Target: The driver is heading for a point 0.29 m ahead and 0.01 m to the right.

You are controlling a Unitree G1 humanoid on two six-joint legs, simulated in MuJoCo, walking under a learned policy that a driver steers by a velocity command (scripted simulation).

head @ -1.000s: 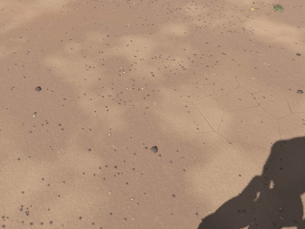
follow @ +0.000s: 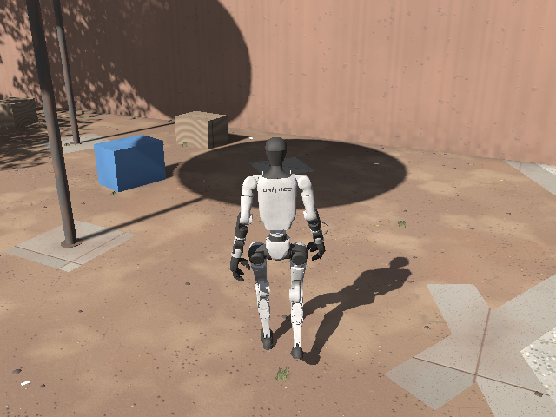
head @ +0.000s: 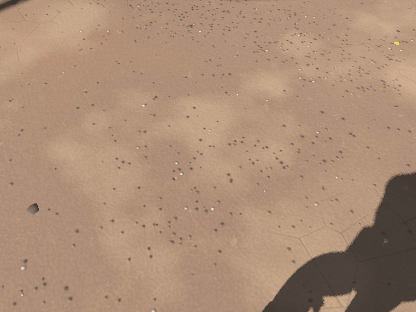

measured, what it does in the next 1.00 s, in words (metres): walks ahead: right foot, then left foot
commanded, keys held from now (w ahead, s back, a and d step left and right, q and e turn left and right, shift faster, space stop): w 0.10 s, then no key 0.90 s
